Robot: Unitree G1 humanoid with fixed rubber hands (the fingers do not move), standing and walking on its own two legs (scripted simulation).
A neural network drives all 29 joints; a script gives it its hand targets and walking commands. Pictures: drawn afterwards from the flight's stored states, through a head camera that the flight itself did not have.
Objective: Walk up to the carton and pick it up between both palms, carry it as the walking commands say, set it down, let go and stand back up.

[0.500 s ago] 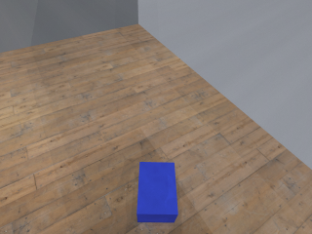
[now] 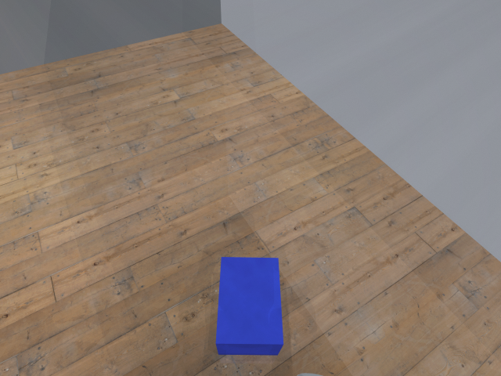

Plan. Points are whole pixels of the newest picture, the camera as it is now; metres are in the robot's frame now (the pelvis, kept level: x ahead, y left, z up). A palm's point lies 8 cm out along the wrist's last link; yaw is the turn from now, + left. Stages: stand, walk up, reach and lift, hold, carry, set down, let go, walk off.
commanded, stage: walk up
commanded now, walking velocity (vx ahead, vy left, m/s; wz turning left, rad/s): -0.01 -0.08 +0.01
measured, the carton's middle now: (249, 305) +0.43 +0.00 -0.68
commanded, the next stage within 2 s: stand in 0.54 s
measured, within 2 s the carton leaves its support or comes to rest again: neither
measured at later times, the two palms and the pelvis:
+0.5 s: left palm out of the picture +0.01 +0.23 -0.13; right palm out of the picture +0.00 -0.26 -0.13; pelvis -0.03 -0.02 +0.00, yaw -1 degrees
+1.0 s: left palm out of the picture +0.11 +0.23 -0.12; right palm out of the picture +0.10 -0.26 -0.12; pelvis -0.03 -0.01 -0.01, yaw -1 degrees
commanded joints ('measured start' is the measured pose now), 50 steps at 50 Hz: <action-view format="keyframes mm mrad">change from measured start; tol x16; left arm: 1 61 68 23 -3 9 18 -6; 42 134 87 6 23 10 -47 11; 44 -409 145 22 -567 -89 51 -32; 50 -94 142 55 -369 -49 367 -43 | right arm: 1 -79 -148 -59 -78 -29 -15 -19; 41 2 -62 -31 49 -5 -22 3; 42 -1 -58 -30 40 -5 -24 4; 44 -593 -201 -52 -532 18 58 17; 50 -257 -155 -96 -368 -47 389 44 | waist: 1 -28 178 -64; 5 -18 211 -48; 9 -43 -144 -38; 50 -62 -63 29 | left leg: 1 -65 277 -202 -241 304 147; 5 6 141 -140 -156 336 83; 9 -51 -12 -41 -16 -86 -6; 15 34 15 14 -127 180 -17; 42 13 36 -22 -150 177 -2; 43 -148 -78 61 46 -119 56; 45 -100 -79 97 81 -181 15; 50 -50 -72 72 76 10 11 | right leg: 1 -8 -35 95 168 -31 5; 5 188 14 -22 -428 161 17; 9 159 -285 314 -559 335 -78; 24 77 -121 159 -507 42 -31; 42 99 -114 136 -472 139 -27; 45 -195 -13 62 -290 -227 -16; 50 -191 -6 6 -281 5 -50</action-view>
